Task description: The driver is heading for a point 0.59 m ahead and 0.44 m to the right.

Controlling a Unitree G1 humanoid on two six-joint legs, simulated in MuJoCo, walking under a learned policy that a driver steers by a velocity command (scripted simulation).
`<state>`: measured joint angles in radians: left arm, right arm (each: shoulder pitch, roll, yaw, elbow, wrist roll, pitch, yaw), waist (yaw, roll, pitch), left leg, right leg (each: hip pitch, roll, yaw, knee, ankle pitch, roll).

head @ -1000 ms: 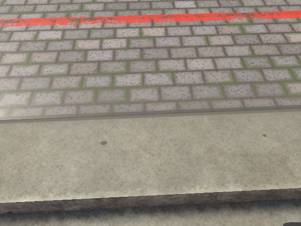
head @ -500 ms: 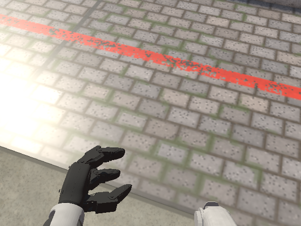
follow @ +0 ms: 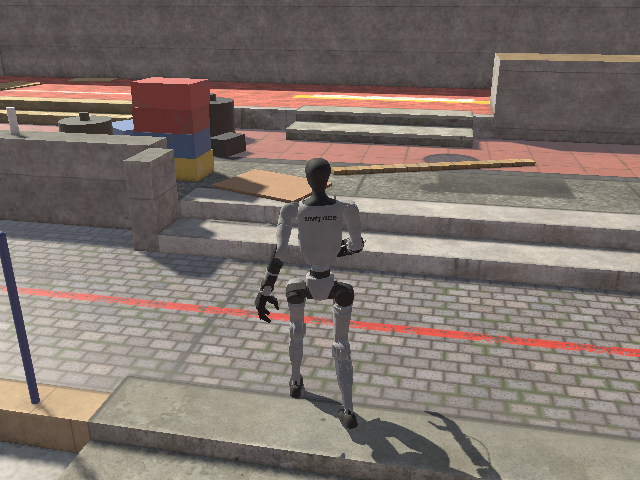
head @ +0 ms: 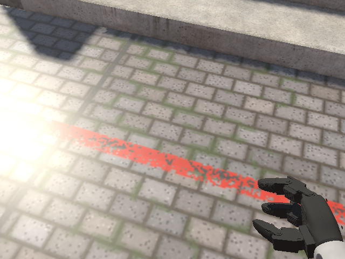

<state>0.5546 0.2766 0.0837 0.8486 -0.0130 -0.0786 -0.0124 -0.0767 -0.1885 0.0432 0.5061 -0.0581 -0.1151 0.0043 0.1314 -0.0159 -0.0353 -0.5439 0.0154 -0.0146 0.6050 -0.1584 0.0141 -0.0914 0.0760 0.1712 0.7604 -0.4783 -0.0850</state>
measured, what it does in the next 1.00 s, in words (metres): walks ahead, turning right: right foot, then left foot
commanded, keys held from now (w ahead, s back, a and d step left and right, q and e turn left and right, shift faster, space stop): w+e+shift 0.82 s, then w+shift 0.02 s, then shift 0.16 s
